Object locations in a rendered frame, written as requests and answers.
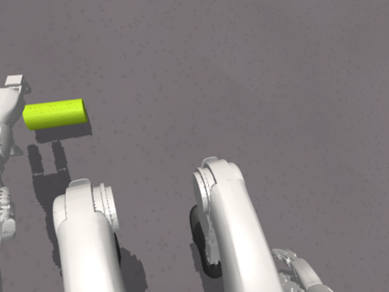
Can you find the left robot arm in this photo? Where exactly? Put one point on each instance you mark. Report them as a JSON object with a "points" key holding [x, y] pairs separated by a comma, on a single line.
{"points": [[7, 208]]}

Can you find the right robot hand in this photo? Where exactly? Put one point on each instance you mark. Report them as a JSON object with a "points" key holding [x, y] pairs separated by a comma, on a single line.
{"points": [[302, 275]]}

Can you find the can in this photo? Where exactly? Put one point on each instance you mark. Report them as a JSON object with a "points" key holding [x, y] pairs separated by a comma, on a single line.
{"points": [[54, 114]]}

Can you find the right robot foot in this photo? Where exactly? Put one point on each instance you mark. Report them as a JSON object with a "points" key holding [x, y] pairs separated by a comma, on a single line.
{"points": [[211, 270]]}

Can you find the left robot hand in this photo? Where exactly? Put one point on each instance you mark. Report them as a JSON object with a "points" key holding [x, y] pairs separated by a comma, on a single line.
{"points": [[12, 104]]}

